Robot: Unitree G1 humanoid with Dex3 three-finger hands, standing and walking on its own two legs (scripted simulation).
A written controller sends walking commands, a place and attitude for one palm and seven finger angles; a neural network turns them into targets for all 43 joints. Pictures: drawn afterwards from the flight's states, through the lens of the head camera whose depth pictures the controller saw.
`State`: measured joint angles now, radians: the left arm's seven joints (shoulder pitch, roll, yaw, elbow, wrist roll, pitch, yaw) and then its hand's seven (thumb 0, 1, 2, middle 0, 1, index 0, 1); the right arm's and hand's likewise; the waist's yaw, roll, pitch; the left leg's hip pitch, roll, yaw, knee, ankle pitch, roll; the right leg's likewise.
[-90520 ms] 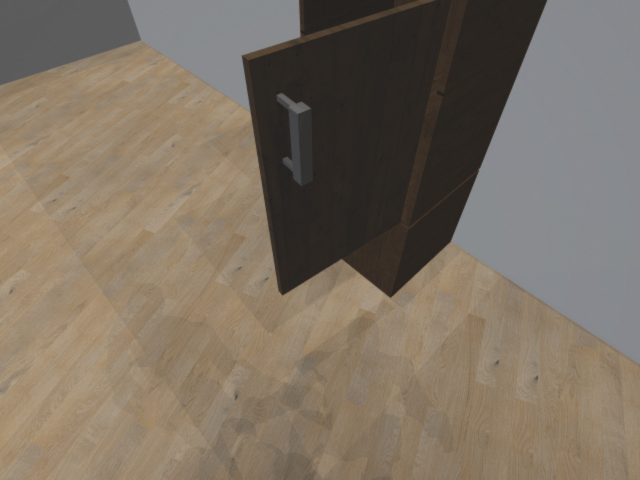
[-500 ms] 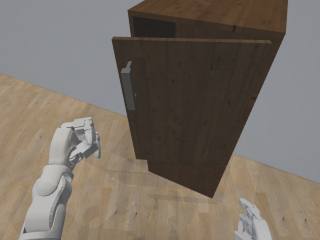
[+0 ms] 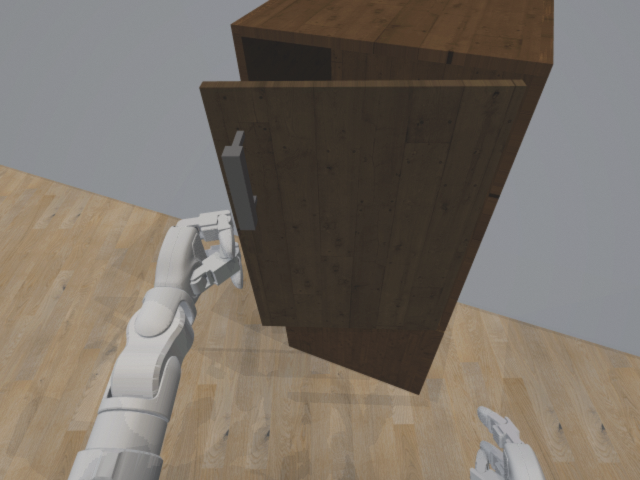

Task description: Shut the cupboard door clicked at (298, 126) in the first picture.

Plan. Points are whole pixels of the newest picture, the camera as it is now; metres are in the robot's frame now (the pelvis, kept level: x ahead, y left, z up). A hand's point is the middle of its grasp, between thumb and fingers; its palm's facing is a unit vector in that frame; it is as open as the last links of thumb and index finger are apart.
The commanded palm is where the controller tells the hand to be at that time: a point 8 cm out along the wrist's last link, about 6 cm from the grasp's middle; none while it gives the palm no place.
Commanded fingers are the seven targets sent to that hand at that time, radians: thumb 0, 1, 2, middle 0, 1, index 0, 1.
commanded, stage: bring the fist close to the handle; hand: left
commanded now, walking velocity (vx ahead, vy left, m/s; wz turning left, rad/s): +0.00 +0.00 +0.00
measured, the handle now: (244, 181) +0.49 +0.15 +0.12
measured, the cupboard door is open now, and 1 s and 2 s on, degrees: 20 19 6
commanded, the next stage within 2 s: push the door shut along its arc in 0.64 s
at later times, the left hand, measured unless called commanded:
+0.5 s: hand (256, 227) +0.39 +0.12 +0.13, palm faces +0.06 -1.00 -0.01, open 3.1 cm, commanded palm +0.36 +0.16 +0.13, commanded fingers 0.00 0.90 0.90 -1.30 -1.50 -1.30 -1.50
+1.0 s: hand (264, 209) +0.42 +0.11 +0.13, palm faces -0.01 -1.00 -0.04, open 3.1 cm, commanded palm +0.40 +0.16 +0.13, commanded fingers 0.00 0.90 0.90 -1.30 -1.50 -1.30 -1.50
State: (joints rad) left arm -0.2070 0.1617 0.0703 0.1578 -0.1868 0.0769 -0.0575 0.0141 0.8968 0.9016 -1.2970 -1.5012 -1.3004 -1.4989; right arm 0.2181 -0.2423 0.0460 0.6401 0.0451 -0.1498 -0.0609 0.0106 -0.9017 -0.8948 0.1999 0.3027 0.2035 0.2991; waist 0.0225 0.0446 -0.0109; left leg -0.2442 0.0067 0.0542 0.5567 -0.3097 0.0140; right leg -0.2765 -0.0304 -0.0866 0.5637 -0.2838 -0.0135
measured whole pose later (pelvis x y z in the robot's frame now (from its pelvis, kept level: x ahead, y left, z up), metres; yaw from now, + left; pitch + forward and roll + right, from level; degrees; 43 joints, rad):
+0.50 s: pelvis -0.01 -0.01 +0.00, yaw -2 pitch +1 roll +1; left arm -0.44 0.16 0.13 0.49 -0.15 -0.06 0.03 0.02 0.90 0.90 -1.29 -1.50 -1.30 -1.50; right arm 0.28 -0.25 0.02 0.67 0.04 -0.08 -0.05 0.01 -0.90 -0.89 0.20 0.30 0.20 0.30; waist -0.01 0.03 -0.02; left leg -0.27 0.03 0.08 0.54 -0.29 0.00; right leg -0.32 -0.01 -0.06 0.56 -0.26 -0.03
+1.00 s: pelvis -0.01 -0.01 +0.00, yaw -1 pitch +3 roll +0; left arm -0.67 0.22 0.14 0.77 -0.15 -0.13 -0.04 0.02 0.90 0.90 -1.30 -1.50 -1.30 -1.50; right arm 0.26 -0.25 0.03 0.67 0.05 -0.08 -0.06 0.01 -0.90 -0.89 0.20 0.30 0.20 0.30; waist -0.03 0.03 -0.01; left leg -0.33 0.02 0.07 0.56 -0.28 0.01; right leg -0.36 -0.01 -0.07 0.57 -0.25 -0.03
